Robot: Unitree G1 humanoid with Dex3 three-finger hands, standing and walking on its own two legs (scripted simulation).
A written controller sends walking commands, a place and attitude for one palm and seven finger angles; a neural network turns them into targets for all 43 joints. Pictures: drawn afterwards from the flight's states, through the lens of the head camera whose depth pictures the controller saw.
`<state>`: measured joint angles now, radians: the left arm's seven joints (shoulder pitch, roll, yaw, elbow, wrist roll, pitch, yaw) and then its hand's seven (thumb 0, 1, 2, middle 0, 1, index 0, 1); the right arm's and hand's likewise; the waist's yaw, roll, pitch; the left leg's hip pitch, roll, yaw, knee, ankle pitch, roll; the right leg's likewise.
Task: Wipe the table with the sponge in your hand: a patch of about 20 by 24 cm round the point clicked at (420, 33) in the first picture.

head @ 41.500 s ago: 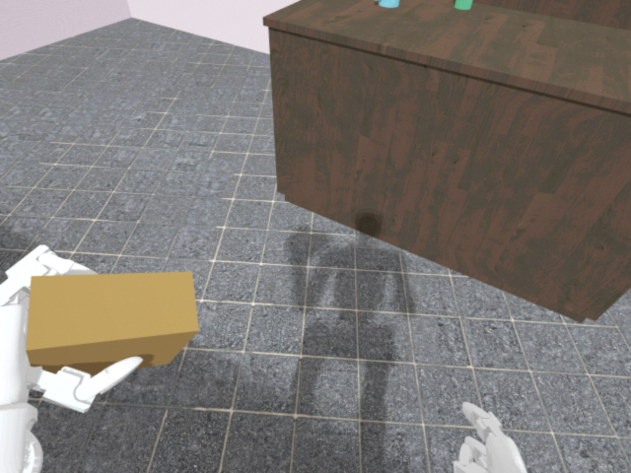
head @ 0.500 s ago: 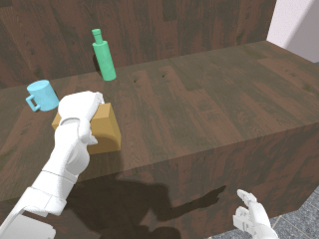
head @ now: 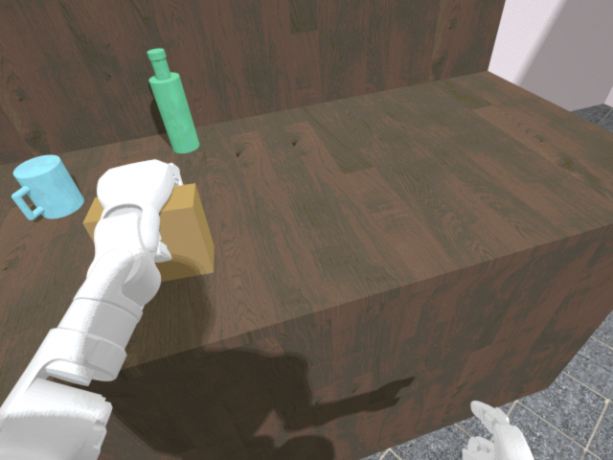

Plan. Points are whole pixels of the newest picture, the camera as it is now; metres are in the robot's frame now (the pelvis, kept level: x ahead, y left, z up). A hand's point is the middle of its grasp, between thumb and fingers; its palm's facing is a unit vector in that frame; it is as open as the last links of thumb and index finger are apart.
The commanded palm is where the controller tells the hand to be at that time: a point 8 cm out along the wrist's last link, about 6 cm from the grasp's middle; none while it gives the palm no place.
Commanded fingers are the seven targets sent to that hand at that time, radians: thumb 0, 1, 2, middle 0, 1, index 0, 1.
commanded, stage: wipe forward along the middle lane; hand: left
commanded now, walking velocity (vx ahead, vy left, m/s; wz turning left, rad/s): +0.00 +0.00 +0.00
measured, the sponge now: (161, 248) +0.36 +0.26 +0.11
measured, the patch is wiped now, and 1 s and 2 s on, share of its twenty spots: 0.90 0.95 0.95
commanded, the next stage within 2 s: slide back across to the first lane in 0.56 s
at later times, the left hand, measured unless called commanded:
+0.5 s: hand (148, 199) +0.41 +0.28 +0.17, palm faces -0.04 -0.02 -1.00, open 10.1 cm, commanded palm +0.39 +0.28 +0.19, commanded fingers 0.00 0.10 1.30 -1.20 -1.60 -1.20 -1.60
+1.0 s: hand (121, 193) +0.42 +0.32 +0.17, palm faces +0.01 -0.04 -1.00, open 10.1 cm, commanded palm +0.39 +0.33 +0.22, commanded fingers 0.00 0.10 1.30 -1.20 -1.60 -1.20 -1.60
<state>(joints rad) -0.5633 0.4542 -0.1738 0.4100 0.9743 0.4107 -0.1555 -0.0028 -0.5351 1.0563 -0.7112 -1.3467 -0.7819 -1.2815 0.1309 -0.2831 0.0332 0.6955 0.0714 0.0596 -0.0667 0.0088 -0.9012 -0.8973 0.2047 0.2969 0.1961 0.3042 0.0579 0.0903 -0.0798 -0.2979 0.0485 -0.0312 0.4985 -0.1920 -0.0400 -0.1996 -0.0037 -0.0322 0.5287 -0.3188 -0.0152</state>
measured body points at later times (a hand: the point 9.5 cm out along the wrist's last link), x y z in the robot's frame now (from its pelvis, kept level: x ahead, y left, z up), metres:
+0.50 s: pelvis +0.00 +0.00 +0.00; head -0.02 -0.03 +0.45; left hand +0.41 +0.27 +0.22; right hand +0.14 -0.25 -0.12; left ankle +0.05 +0.15 -0.73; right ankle -0.02 -0.11 -0.73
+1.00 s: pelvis +0.01 +0.02 +0.00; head +0.00 +0.00 +0.45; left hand +0.41 +0.32 +0.22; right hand +0.13 -0.24 -0.12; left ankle +0.05 +0.15 -0.73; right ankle -0.02 -0.11 -0.73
